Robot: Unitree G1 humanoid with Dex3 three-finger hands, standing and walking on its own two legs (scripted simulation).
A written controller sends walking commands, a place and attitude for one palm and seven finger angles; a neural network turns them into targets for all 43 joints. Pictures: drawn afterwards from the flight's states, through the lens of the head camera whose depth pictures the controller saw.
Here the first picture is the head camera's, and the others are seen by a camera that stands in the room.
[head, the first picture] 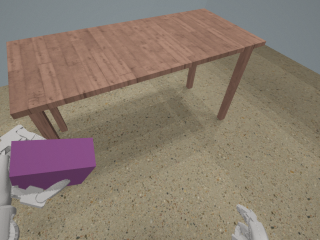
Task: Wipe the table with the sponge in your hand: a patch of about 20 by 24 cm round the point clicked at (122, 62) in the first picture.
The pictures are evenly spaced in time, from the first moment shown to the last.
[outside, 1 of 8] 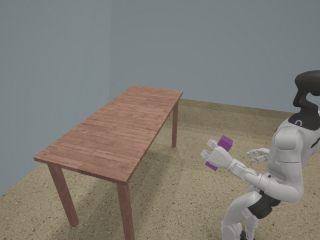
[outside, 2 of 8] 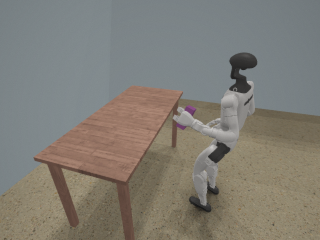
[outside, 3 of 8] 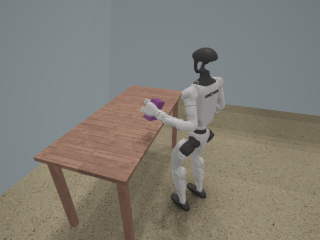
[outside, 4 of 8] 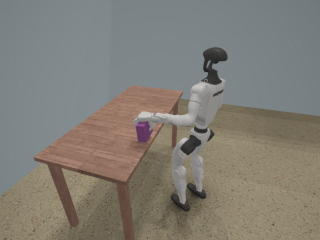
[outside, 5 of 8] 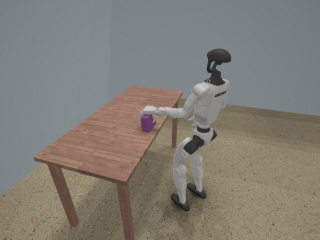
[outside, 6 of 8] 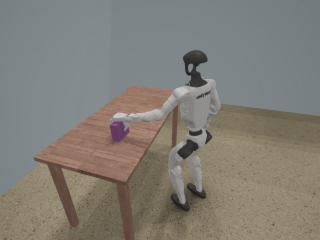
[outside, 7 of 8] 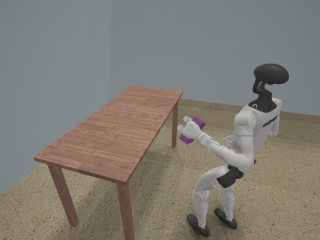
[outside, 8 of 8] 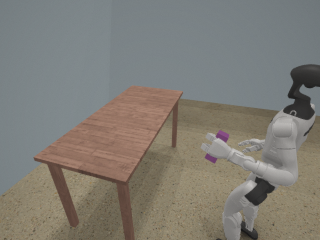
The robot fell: no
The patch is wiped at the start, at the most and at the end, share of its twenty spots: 0.00 1.00 1.00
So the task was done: yes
